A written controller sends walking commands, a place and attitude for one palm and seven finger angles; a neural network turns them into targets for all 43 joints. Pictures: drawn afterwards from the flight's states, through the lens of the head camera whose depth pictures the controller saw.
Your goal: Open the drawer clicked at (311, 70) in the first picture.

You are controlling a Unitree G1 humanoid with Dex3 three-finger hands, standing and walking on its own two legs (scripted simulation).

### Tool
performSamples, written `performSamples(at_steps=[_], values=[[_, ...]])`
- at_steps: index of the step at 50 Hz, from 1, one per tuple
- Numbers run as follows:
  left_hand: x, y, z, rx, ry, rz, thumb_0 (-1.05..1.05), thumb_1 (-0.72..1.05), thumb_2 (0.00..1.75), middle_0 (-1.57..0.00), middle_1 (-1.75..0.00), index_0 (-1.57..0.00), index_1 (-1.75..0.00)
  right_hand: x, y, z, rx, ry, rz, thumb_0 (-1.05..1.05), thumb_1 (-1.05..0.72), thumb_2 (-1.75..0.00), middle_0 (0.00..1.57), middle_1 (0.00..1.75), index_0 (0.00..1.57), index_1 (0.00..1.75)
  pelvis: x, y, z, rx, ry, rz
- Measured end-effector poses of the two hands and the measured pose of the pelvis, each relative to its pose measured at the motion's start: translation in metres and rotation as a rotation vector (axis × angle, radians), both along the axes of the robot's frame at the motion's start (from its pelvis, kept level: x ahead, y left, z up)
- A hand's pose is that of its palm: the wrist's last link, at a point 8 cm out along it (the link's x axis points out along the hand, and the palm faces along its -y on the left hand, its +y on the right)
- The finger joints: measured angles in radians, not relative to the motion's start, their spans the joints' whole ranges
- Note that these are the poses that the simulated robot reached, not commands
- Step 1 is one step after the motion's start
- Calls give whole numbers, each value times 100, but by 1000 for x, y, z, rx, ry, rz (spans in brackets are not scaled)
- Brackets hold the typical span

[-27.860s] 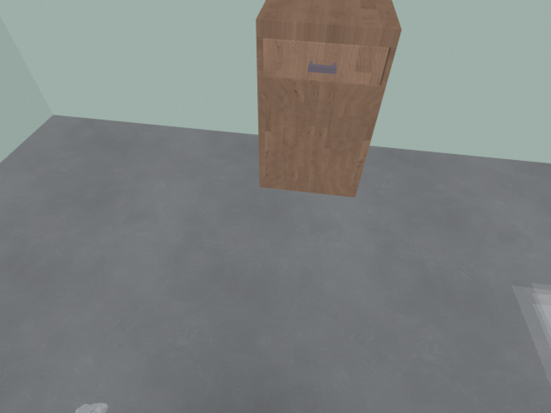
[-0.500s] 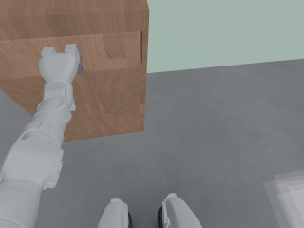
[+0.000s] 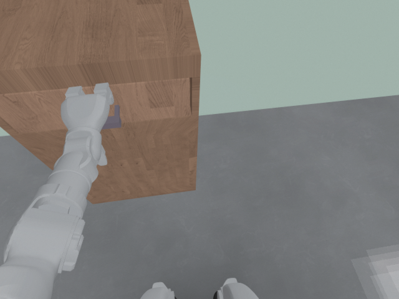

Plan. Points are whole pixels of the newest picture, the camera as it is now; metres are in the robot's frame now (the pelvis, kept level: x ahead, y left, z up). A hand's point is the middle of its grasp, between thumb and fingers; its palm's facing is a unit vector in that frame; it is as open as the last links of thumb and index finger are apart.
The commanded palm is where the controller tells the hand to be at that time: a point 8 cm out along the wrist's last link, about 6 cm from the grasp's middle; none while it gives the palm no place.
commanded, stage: lift the fingers back up to retry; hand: left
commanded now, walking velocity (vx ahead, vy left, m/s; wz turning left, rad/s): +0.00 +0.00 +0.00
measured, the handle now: (98, 117) +0.54 +0.22 -0.03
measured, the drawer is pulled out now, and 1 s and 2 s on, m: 0.00 0.00 0.00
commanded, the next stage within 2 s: re-aim the fingers above the handle in 0.26 s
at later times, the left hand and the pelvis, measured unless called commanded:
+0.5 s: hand (93, 127) +0.47 +0.21 +0.02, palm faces -0.02 -0.02 -1.00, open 13.8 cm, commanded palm +0.45 +0.20 +0.08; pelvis +0.02 -0.01 +0.01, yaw +1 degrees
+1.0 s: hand (94, 128) +0.47 +0.20 +0.03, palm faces -0.05 -0.01 -1.00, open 13.8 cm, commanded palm +0.45 +0.20 +0.08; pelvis +0.01 -0.01 +0.01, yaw +0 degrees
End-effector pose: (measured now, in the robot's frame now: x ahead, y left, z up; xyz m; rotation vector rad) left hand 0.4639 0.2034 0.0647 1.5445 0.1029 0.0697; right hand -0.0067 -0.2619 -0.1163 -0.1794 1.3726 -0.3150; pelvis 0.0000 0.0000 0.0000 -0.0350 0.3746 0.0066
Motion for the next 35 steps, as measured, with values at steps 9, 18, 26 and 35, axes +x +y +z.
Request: performSamples(at_steps=[9,18,26,35], values=[[2,-4,19,-9,28,-3,0,-49,30,-32,-120,-32,-120,41,-1,11,13,-60,9,0,-91,-90,20,30,20,30,19,0,14,6,-45,-2],[-10,-5,9,-18,30,-34,0,-49,30,-32,-120,-32,-120,75,-5,12,20,-120,46,0,-91,-90,20,30,20,30,26,-3,15,12,-54,1],[-13,1,13,11,0,5,0,-49,30,-32,-120,-32,-120,81,-7,8,29,-121,61,0,-91,-90,20,30,20,30,24,-7,14,14,-55,12],[-10,-14,18,-6,25,-19,0,-49,30,-32,-120,-32,-120,63,-9,8,27,-102,37,0,-91,-90,20,30,20,30,19,-10,15,18,-66,7]])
